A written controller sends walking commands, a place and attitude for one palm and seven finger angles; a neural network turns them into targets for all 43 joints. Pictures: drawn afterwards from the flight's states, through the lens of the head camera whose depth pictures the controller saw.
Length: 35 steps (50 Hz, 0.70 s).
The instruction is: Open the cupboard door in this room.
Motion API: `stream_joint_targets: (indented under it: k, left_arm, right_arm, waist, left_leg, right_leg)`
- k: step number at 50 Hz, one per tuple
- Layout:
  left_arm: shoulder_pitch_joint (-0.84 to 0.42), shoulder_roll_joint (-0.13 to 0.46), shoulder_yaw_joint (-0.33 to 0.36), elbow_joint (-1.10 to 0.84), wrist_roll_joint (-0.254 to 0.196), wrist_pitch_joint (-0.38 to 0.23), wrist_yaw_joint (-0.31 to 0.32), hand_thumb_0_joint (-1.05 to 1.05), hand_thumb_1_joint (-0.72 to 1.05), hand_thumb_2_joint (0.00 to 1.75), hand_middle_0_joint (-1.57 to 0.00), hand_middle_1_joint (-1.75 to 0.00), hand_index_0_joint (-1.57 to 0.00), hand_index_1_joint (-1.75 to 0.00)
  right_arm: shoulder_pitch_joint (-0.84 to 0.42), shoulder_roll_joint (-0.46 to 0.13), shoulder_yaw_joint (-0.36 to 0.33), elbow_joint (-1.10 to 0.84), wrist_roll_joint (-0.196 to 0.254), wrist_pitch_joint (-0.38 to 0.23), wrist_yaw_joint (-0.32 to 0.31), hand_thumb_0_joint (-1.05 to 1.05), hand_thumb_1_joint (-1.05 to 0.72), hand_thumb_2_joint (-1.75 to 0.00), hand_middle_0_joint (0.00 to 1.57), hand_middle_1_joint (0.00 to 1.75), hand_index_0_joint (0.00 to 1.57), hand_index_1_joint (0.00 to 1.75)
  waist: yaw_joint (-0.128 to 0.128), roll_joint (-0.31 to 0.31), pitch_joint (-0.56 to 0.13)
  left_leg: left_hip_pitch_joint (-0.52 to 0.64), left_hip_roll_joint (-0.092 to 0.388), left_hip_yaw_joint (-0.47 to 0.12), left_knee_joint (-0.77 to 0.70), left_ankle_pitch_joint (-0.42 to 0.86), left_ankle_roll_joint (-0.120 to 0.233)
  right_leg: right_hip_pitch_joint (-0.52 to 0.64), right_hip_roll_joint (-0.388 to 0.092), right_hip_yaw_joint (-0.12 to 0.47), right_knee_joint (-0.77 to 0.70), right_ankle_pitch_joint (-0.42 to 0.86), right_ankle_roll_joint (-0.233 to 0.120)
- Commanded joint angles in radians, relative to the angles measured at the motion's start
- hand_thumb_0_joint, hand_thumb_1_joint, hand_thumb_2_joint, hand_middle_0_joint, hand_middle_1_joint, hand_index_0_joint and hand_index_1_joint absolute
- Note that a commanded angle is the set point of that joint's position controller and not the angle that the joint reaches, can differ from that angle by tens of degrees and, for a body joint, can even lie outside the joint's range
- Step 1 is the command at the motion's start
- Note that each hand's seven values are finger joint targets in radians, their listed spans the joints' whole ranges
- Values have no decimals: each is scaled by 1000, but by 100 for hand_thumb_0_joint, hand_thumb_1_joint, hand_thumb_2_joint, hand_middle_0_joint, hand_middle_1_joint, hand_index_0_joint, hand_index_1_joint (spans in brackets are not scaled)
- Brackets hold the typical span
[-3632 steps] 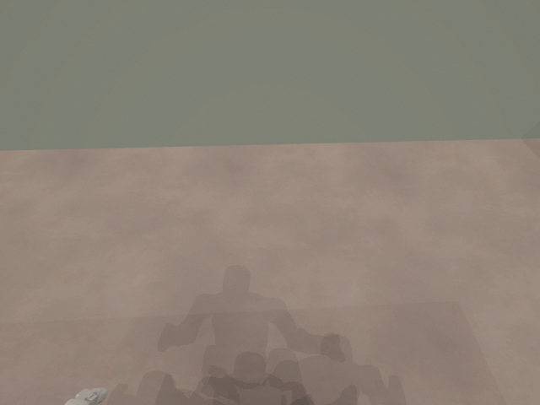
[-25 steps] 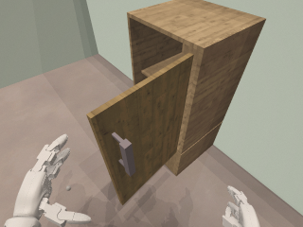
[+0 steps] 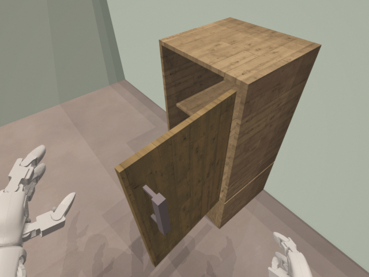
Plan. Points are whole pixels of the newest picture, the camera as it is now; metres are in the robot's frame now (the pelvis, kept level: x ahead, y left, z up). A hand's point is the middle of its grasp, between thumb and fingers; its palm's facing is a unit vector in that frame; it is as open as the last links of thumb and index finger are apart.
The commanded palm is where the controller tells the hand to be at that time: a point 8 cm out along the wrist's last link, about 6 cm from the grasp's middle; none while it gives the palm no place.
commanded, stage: draw the hand back to the body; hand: left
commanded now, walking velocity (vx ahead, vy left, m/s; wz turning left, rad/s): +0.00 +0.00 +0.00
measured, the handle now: (156, 210) +0.29 +0.11 -0.04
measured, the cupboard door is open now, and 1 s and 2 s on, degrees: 96 96 96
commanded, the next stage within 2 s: step back with the hand held close in 0.48 s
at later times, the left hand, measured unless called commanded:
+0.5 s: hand (56, 204) +0.18 +0.23 +0.16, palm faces +0.42 -0.81 -0.40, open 7.4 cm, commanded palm +0.14 +0.27 +0.17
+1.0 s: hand (47, 210) +0.17 +0.24 +0.16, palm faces +0.32 -0.80 -0.51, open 7.4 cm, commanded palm +0.11 +0.28 +0.18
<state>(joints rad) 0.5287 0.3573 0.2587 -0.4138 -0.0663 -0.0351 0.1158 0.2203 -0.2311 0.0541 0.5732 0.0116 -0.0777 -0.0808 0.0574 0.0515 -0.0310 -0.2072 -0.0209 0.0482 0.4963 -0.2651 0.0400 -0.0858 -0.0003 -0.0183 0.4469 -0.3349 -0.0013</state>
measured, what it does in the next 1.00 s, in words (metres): stands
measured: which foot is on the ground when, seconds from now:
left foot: down 0.00-1.00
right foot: down 0.00-1.00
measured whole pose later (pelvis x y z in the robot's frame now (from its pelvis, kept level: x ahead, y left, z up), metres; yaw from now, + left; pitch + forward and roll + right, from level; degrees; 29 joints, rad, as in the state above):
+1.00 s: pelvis -0.04 -0.01 +0.00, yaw -2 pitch +0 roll +0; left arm 0.57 0.44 0.38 -0.46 -0.07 -0.15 0.11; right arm 0.17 -0.24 -0.01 0.54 0.02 0.03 -0.09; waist 0.00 0.04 0.01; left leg -0.28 0.01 0.07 0.47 -0.19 0.03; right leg -0.19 0.03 0.01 0.45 -0.27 -0.01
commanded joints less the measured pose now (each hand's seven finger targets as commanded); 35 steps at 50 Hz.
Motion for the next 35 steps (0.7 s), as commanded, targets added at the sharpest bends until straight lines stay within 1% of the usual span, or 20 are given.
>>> stream_joint_targets:
  k: [1,5,7,8,11,12,13,16,18,19,20,23,24,25,29,30,31,32,34,35]
  left_arm:
    - [-100,189,179,-218,-4,-74,21,0,76,84,-19,-30,-19,-30]
    - [-131,203,213,-198,-17,-76,19,0,90,90,-20,-30,-20,-30]
    - [-95,148,171,-144,-17,-74,9,0,90,90,-20,-30,-20,-30]
    - [-91,139,157,-135,-20,-72,4,0,90,90,-20,-30,-20,-30]
    - [-121,178,181,-168,-18,-80,3,0,90,90,-20,-30,-20,-30]
    - [-117,169,174,-169,-19,-81,3,0,90,90,-20,-30,-20,-30]
    - [-129,184,180,-174,-19,-81,5,0,90,90,-20,-30,-20,-30]
    - [-135,211,209,-205,-16,-94,9,0,90,90,-20,-30,-20,-30]
    - [-129,203,198,-200,-18,-93,10,0,90,90,-20,-30,-20,-30]
    - [-132,209,208,-193,-20,-95,9,0,90,90,-20,-30,-20,-30]
    - [-123,192,196,-179,-23,-92,9,0,90,90,-20,-30,-20,-30]
    - [-132,176,177,-168,-21,-94,8,0,90,90,-20,-30,-20,-30]
    - [-142,200,199,-176,-23,-100,9,0,90,90,-20,-30,-20,-30]
    - [-126,178,182,-159,-23,-99,7,0,90,90,-20,-30,-20,-30]
    - [-138,192,191,-156,-25,-108,5,0,90,90,-20,-30,-20,-30]
    - [-194,210,194,-243,-25,-120,7,0,90,90,-20,-30,-20,-30]
    - [-269,337,328,-266,-9,-160,18,0,90,90,-20,-30,-20,-30]
    - [-171,267,279,-166,-5,-165,11,0,90,90,-20,-30,-20,-30]
    - [-117,228,249,-123,0,-175,1,0,90,90,-20,-30,-20,-30]
    - [-88,213,238,-119,1,-177,-1,0,90,90,-20,-30,-20,-30]
  right_arm:
    - [-120,-111,-53,-149,-1,-54,-6,0,-90,-90,20,30,20,30]
    - [-130,-109,-58,-139,1,-45,-4,0,-90,-90,20,30,20,30]
    - [-132,-108,-62,-135,2,-41,0,0,-90,-90,20,30,20,30]
    - [-131,-111,-65,-137,4,-35,3,0,-90,-90,20,30,20,30]
    - [-144,-116,-69,-140,0,-32,3,0,-90,-90,20,30,20,30]
    - [-144,-111,-69,-139,1,-33,1,0,-90,-90,20,30,20,30]
    - [-145,-112,-68,-138,2,-30,-1,0,-90,-90,20,30,20,30]
    - [-153,-106,-67,-135,0,-42,-4,0,-90,-90,20,30,20,30]
    - [-150,-104,-67,-131,4,-43,-4,0,-90,-90,20,30,20,30]
    - [-160,-103,-67,-128,2,-46,-6,0,-90,-90,20,30,20,30]
    - [-156,-101,-68,-129,4,-45,-7,0,-90,-90,20,30,20,30]
    - [-156,-102,-69,-124,7,-45,-6,0,-90,-90,20,30,20,30]
    - [-160,-106,-72,-124,3,-50,-7,0,-90,-90,20,30,20,30]
    - [-160,-102,-72,-124,5,-50,-8,0,-90,-90,20,30,20,30]
    - [-168,-105,-75,-120,5,-53,-7,0,-90,-90,20,30,20,30]
    - [-173,-102,-74,-127,7,-59,-7,0,-90,-90,20,30,20,30]
    - [-157,-116,-78,-144,8,-41,-6,0,-90,-90,20,30,20,30]
    - [-155,-108,-81,-116,-2,-24,-6,0,-90,-90,20,30,20,30]
    - [-157,-110,-91,-121,-1,-3,-4,0,-90,-90,20,30,20,30]
    - [-154,-114,-94,-127,1,6,-2,0,-90,-90,20,30,20,30]
  waist:
    - [3,13,-64]
    - [4,22,-50]
    - [-2,0,-17]
    - [-1,-3,-26]
    - [4,-1,-44]
    - [0,-9,-42]
    - [3,-13,-44]
    - [8,17,-56]
    - [4,19,-47]
    - [4,5,-27]
    - [1,5,-21]
    - [-3,20,-7]
    - [1,-8,-18]
    - [-2,-2,-3]
    - [1,-25,0]
    - [1,22,-38]
    - [-29,-31,37]
    - [-37,-78,21]
    - [-39,-93,-19]
    - [-40,-74,-50]
  left_leg:
    - [150,64,-66,-86,330,-23]
    - [152,62,-56,-92,319,-21]
    - [153,63,-51,-97,306,-19]
    - [151,62,-51,-97,316,-18]
    - [165,53,-39,-97,291,-12]
    - [163,53,-39,-97,285,-12]
    - [155,51,-42,-98,276,-12]
    - [170,44,-32,-91,279,-10]
    - [158,46,-34,-90,278,-12]
    - [163,44,-31,-90,264,-11]
    - [162,46,-28,-90,257,-9]
    - [157,48,-31,-96,237,-11]
    - [166,44,-28,-95,235,-7]
    - [164,47,-26,-95,230,-6]
    - [162,42,-21,-93,212,-3]
    - [177,42,-21,-88,224,-1]
    - [124,57,-30,-24,169,13]
    - [115,50,-35,3,165,13]
    - [103,52,-24,7,214,7]
    - [110,61,-21,-6,253,7]
  right_leg:
    - [-71,9,-11,-81,309,-20]
    - [-53,6,-6,-92,326,-19]
    - [-69,6,-6,-101,319,-16]
    - [-50,3,-5,-102,329,-19]
    - [-57,5,3,-116,337,-13]
    - [-52,4,1,-112,331,-12]
    - [-37,2,2,-114,328,-16]
    - [-46,2,7,-122,348,-14]
    - [-33,-1,9,-119,346,-17]
    - [-60,2,11,-135,341,-13]
    - [-59,-2,13,-129,336,-11]
    - [-59,-2,14,-133,307,-14]
    - [-71,0,16,-146,313,-9]
    - [-72,-3,17,-139,308,-9]
    - [-82,-6,28,-158,302,-4]
    - [-61,-12,33,-146,319,-6]
    - [-176,-67,138,-202,426,9]
    - [-166,-91,140,-191,505,11]
    - [-133,-101,121,-145,641,24]
    - [-114,-97,105,-118,665,30]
